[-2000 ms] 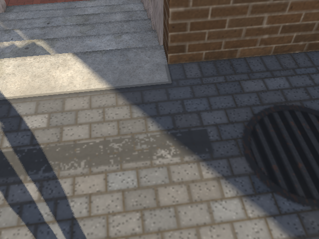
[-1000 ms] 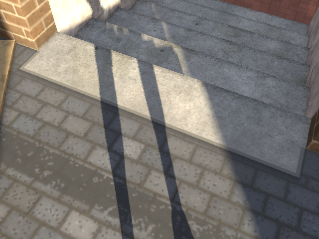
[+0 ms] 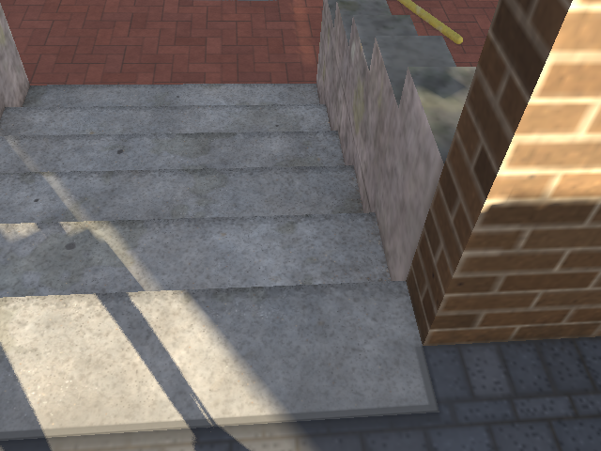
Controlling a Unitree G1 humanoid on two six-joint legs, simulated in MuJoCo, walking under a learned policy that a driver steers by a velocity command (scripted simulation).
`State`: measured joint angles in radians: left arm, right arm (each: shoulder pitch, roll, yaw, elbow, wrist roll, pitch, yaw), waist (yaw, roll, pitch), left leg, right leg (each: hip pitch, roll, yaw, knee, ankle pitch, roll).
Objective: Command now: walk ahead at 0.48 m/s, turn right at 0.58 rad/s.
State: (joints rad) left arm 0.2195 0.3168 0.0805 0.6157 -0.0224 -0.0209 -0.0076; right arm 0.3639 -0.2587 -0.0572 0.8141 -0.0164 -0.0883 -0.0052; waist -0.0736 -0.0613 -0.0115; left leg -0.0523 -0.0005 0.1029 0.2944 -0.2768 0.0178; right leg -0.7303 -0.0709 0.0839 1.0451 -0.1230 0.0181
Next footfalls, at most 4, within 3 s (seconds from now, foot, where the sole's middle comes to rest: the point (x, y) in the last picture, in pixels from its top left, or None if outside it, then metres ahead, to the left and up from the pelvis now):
0.22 right None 0.27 -0.16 -0.78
0.76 left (246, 392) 0.65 0.07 -0.78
1.22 right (332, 370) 0.69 -0.14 -0.78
1.82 left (245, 418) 0.58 0.07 -0.78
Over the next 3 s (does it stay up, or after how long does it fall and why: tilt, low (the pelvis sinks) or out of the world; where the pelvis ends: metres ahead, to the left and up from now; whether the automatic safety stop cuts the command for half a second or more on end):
stays up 0.84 -0.01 -0.05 its command is cut before an obstacle after 2.3 s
